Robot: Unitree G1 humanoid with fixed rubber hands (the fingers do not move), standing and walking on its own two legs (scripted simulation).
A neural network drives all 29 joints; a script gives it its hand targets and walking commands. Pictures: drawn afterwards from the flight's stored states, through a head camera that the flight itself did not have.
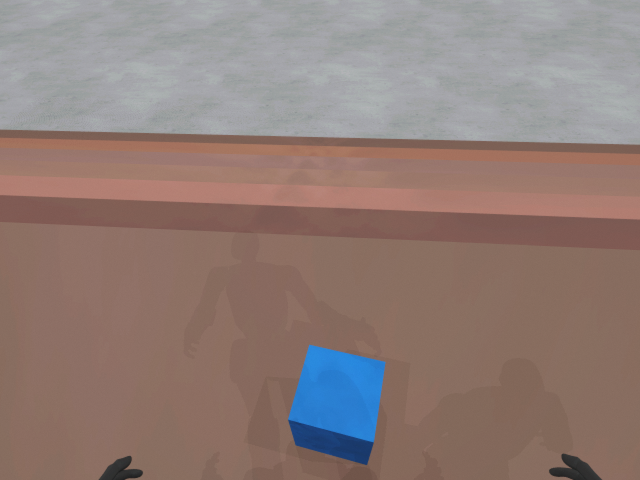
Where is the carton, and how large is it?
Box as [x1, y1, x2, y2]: [288, 345, 384, 464]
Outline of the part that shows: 309,345 288,418 295,444 366,464 373,443 384,362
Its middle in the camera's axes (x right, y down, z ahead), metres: +0.06 +0.48 +1.09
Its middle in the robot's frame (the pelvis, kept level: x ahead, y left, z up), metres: +0.41 -0.01 -0.66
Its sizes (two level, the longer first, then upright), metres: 0.210 0.200 0.250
